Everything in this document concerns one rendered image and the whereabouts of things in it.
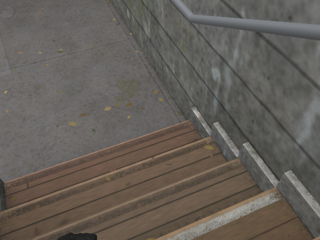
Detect stairs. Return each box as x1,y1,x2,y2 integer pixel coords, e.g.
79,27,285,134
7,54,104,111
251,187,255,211
0,120,320,240

